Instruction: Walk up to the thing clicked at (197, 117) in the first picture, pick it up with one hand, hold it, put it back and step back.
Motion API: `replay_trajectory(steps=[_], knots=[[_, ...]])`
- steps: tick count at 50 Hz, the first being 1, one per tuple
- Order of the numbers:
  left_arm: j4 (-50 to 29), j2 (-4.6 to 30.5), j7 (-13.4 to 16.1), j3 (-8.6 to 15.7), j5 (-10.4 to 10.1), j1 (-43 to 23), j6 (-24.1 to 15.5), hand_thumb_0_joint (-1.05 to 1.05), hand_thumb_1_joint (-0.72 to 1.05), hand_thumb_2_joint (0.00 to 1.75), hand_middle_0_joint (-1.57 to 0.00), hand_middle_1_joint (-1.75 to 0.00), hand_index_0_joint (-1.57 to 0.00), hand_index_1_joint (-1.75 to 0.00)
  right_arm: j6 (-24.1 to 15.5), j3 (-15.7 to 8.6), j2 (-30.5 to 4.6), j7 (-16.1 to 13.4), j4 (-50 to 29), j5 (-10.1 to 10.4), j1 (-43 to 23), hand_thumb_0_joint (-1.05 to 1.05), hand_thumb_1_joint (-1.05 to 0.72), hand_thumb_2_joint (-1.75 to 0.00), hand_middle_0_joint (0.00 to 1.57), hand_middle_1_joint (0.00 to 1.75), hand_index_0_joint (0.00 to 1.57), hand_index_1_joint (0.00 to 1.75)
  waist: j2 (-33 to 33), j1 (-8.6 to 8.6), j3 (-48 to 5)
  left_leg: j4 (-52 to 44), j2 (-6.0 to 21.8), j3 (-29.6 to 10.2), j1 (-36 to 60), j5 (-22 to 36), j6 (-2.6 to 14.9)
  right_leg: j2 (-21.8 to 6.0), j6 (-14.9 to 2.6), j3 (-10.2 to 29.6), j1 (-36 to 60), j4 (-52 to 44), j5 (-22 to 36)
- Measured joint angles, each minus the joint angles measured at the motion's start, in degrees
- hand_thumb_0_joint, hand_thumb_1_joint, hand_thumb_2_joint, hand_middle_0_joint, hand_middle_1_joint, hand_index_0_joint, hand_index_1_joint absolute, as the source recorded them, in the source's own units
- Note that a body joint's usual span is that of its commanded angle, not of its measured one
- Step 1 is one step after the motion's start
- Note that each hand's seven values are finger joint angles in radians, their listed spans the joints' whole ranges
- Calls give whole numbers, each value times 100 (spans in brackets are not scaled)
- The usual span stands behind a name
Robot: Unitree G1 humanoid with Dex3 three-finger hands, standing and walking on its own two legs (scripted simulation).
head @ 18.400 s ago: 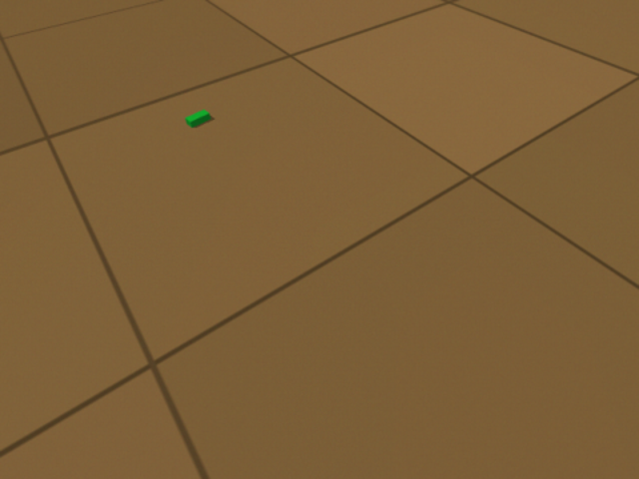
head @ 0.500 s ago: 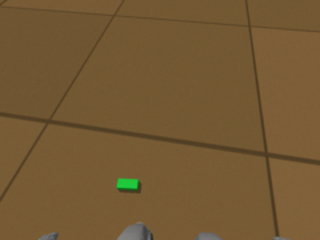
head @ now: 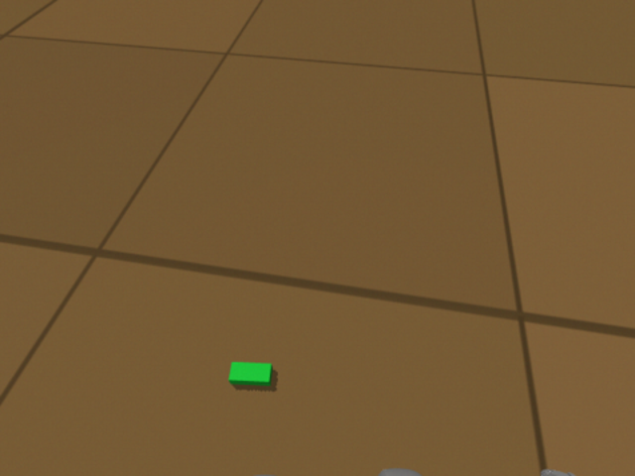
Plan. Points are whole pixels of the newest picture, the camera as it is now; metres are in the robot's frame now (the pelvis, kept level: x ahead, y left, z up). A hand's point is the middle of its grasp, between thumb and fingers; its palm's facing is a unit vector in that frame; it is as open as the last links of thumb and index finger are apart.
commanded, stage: walk up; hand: left
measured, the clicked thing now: (251, 373) +0.49 +0.24 -0.74
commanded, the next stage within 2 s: stand in 0.44 s
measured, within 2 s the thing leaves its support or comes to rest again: neither
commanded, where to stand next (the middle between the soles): +0.10 -0.01 m, yaw +0 degrees
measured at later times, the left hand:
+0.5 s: hand out of the picture +0.10 +0.26 -0.13, palm faces +0.03 -0.93 -0.37, open 7.4 cm
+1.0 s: hand out of the picture +0.10 +0.25 -0.13, palm faces -0.01 -0.94 -0.34, open 7.4 cm
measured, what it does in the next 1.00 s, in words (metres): steps on the spot: left foot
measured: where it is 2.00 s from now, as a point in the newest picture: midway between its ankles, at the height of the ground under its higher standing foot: outside the picture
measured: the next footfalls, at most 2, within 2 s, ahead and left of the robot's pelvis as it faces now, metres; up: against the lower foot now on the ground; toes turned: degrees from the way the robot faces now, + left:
left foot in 0.42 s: +0.07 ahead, +0.13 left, +0.00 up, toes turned +0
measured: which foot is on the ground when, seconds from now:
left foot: down 0.00-0.18, up 0.20-0.40, down 0.42-1.00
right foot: down 0.00-1.00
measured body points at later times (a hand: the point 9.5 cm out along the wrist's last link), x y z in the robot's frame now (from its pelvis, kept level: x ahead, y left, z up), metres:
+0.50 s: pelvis +0.02 -0.01 +0.01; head +0.03 -0.02 +0.46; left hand +0.10 +0.30 -0.11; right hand +0.08 -0.32 -0.12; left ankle +0.04 +0.13 -0.72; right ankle +0.04 -0.14 -0.72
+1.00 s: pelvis +0.02 +0.00 +0.02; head +0.03 +0.00 +0.47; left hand +0.10 +0.30 -0.11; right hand +0.14 -0.30 -0.10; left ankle +0.04 +0.13 -0.72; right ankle +0.04 -0.14 -0.72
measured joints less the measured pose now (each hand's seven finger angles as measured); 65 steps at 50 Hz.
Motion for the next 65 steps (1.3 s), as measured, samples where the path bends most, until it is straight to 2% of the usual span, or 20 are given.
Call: replay_trajectory(steps=[2, 5, 7, 9, 12, 15, 19, 22, 23, 26, 31, 43, 65], knots=[[19, 41, -31, 24, -8, 29, -14, 1, 91, 90, -20, -30, -20, -30, -44, 26, 31, 30, 6, -21, 147, 0, -91, -90, 21, 30, 21, 30, 10, -46, -58, -114, 85, -19, 84, 18, 22, 70, -42, -14, -107, 245, -250], [48, 122, -82, 77, -21, 90, -93, 1, 91, 90, -20, -30, -20, -30, -46, 44, 21, 60, 7, -30, 306, 0, -90, -90, 21, 30, 21, 30, 50, -152, -136, -247, 218, -62, 167, 64, -40, 57, -56, -112, -94, -59, -50], [71, 166, -79, 111, -26, 138, -159, 1, 91, 90, -20, -30, -20, -30, 30, 49, -23, 69, 11, -18, 363, 0, -90, -90, 21, 30, 21, 30, 97, -204, -188, -173, 301, -87, 146, 15, -137, 62, -39, -173, 108, -693, 360], [111, 158, -19, 136, -1, 125, -220, 1, 91, 90, -20, -30, -20, -30, 141, 52, -80, 48, 40, 30, 377, 0, -90, -90, 21, 30, 21, 30, 231, -218, -174, 97, 426, -164, 70, -136, -213, 165, 19, -262, 287, -1116, 1231], [141, 64, 34, 85, 43, 83, -270, 1, 91, 90, -20, -30, -20, -30, 298, 27, -131, 1, 165, 61, 364, 0, -91, -90, 21, 30, 21, 30, 368, -166, -221, 761, 272, -441, -170, -879, -145, 199, -8, -324, 314, -1130, 1233], [134, -67, 56, 29, 43, 18, -294, 1, 91, 90, -20, -30, -20, -30, 316, -16, -219, 15, 231, 81, 365, 0, -91, -90, 21, 30, 21, 30, 495, -132, -219, 1081, 213, -488, -294, -991, -109, 148, 1, -368, 429, -1311, 1265], [111, -81, 29, 1, 28, -71, -292, 1, 90, 90, -20, -30, -21, -30, 265, -22, -223, 55, 321, 57, 374, 0, -91, -90, 21, 30, 20, 30, 494, -107, -236, 532, 384, -278, -123, -822, -125, 34, 70, -431, 493, -1362, 1242], [146, -31, 12, -18, -46, -187, -197, 1, 90, 90, -20, -30, -21, -30, 181, -17, -165, 40, 421, 29, 304, 0, -91, -90, 21, 30, 20, 30, 371, -107, -211, -270, 366, -163, 203, 82, -213, -97, 161, -410, 411, -1097, 1070], [188, -17, 19, -25, -91, -224, -162, 1, 90, 90, -20, -30, -21, -30, 159, -4, -112, 24, 469, 12, 240, 0, -91, -90, 21, 30, 20, 30, 283, -90, -177, -348, 320, -102, 275, 166, -252, -148, 197, -348, 426, -1078, 1054], [348, -32, 13, -83, -180, -292, -105, 1, 90, 90, -20, -30, -20, -30, 98, 73, 13, 25, 578, 21, 84, 0, -91, -90, 21, 30, 20, 30, 218, -71, -204, -540, 354, -49, 412, 161, -273, -114, 257, -307, 616, -1443, 1219], [622, -51, -10, -163, -163, -440, -107, 1, 91, 90, -20, -30, -20, -30, 35, 166, 173, 9, 691, 78, -262, 0, -91, -90, 21, 30, 21, 30, 88, -76, -205, -906, 359, 4, 656, 286, -246, -106, 282, -269, 870, -1874, 1410], [951, -123, -6, -218, -114, -667, -125, 1, 91, 90, -20, -30, -20, -30, 34, 169, 193, -35, 856, 118, -836, 0, -91, -90, 21, 30, 21, 30, 89, -29, -250, -1398, 355, 62, 965, 532, -220, -106, 325, -226, 1175, -2404, 1695], [1104, -70, -6, -210, -96, -452, -106, 1, 91, 90, -20, -30, -20, -30, 144, 154, 137, 28, 1198, 83, -490, 0, -91, -90, 21, 30, 21, 30, 200, -111, -178, -1577, 410, 35, 860, 666, -282, -50, 261, -254, 1038, -2507, 1782]])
